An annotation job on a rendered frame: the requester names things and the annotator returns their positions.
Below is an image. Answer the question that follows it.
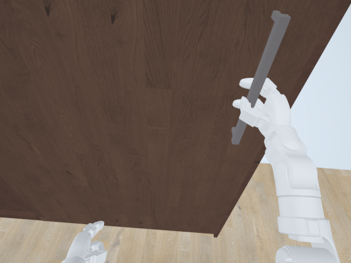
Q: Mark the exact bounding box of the handle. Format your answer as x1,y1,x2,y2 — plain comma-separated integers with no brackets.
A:
231,10,291,145

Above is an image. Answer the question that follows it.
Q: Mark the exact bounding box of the robot left hand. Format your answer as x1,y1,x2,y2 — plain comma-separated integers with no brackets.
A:
66,221,107,263

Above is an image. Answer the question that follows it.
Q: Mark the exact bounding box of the robot right hand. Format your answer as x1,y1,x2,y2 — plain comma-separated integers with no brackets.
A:
233,78,291,137

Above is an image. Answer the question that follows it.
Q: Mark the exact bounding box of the robot right upper arm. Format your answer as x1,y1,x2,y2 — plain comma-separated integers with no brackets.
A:
275,245,338,263

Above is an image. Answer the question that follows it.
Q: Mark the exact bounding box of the right robot forearm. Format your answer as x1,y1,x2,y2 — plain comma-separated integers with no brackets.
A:
264,124,341,263

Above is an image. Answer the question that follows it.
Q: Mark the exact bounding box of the wardrobe door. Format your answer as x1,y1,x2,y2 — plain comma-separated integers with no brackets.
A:
0,176,33,212
0,0,339,234

